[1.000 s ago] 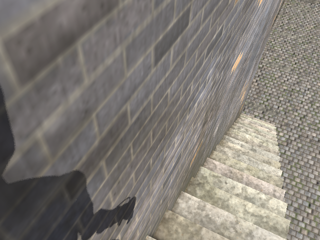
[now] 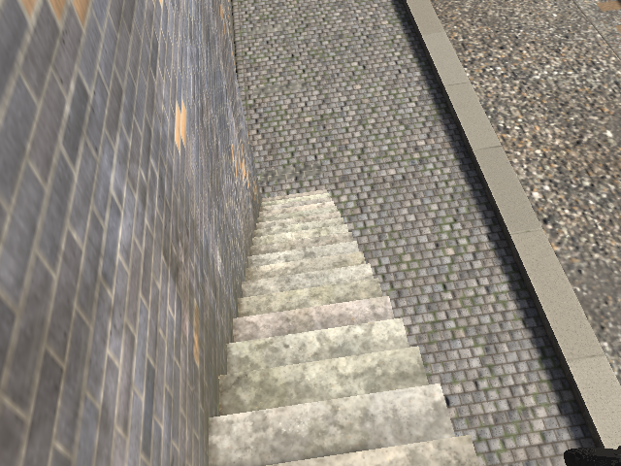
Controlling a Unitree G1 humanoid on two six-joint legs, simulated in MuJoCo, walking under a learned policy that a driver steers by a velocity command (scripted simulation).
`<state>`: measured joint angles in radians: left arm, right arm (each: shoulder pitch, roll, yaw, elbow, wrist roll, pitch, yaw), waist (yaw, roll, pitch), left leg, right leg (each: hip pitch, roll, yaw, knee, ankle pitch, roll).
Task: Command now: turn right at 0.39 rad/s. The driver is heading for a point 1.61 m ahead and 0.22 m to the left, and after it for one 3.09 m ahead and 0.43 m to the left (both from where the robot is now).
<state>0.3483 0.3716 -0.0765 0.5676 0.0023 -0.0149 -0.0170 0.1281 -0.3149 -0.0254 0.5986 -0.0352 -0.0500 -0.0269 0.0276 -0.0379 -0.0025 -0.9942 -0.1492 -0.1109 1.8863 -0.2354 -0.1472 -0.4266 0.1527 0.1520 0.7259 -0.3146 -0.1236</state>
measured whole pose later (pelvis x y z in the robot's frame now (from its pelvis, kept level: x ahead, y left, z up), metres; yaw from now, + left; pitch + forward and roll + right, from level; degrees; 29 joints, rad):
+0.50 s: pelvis +0.00 +0.05 +0.02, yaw -3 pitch +1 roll +2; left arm 0.31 0.26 -0.04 0.85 -0.03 -0.02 -0.10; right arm 0.30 -0.17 -0.01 0.78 -0.04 0.02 0.12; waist -0.02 0.04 0.01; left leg -0.18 -0.02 0.01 0.44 -0.28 -0.01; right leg -0.28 0.16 0.17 0.51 -0.22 -0.10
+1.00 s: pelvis -0.01 +0.08 +0.02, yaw -3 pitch +0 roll +1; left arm 0.32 0.19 -0.02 0.93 0.00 0.00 -0.09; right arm 0.26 -0.15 0.00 0.78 -0.03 0.00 0.13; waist 0.06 -0.02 0.02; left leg -0.18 -0.06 0.03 0.45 -0.26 0.04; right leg -0.28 0.11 0.17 0.51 -0.22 -0.04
